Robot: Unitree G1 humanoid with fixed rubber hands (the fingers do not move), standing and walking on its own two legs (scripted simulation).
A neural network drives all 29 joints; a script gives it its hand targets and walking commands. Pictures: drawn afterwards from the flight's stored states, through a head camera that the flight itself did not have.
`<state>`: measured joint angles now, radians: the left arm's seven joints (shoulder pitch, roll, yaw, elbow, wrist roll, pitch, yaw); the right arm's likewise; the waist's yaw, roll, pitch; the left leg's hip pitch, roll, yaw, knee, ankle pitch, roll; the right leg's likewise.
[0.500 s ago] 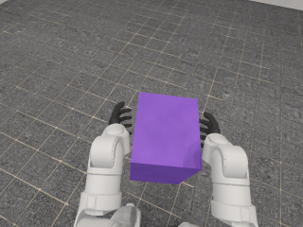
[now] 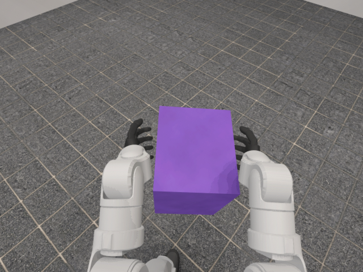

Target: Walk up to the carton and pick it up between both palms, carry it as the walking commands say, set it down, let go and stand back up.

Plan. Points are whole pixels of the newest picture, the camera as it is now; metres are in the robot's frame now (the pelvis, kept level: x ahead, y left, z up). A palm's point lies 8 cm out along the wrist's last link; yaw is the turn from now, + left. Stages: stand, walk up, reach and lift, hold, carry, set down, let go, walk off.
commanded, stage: carry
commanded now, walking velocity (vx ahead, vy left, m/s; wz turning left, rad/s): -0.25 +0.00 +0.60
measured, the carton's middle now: (189, 166) +0.34 +0.02 +0.00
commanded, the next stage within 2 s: none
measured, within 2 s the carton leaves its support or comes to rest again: neither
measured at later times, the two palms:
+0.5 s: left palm out of the picture +0.06 +0.22 +0.09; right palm out of the picture +0.12 -0.01 +0.09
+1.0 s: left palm out of the picture -0.24 +0.29 +0.08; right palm out of the picture -0.11 +0.10 +0.07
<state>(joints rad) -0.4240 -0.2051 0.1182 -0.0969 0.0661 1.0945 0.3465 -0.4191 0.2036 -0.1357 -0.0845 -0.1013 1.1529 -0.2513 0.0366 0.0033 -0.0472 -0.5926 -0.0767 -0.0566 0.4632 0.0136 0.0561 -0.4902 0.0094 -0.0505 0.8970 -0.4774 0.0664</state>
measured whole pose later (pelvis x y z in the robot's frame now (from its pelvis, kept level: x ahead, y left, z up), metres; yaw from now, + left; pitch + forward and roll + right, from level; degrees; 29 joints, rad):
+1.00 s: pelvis -0.44 +0.01 +0.00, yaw +36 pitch +5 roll -1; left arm -0.45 -0.22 0.08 -0.03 0.08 1.09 0.39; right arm -0.41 0.20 -0.16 -0.06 -0.11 1.09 -0.25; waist 0.01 0.05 0.00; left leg -0.62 -0.14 0.01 0.59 -0.13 -0.17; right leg -0.32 -0.06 -0.19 0.59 -0.35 0.02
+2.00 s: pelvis -0.80 -0.16 -0.01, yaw +71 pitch +3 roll +1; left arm -0.51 -0.23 0.18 0.06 0.18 1.14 0.34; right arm -0.47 0.22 -0.16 0.04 -0.08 1.16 -0.34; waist -0.05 -0.05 -0.05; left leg -0.32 0.01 0.09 0.66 -0.40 -0.01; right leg -0.51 -0.28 -0.25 0.70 -0.24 0.04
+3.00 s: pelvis -0.98 -0.46 +0.02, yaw +108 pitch +4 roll -2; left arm -0.42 -0.20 0.16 0.10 0.08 1.15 0.40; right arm -0.44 0.21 -0.13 0.14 -0.10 1.19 -0.26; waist 0.04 0.02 -0.07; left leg -0.29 -0.03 -0.09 0.44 -0.22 0.03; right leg -0.53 -0.13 -0.14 0.86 -0.37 0.12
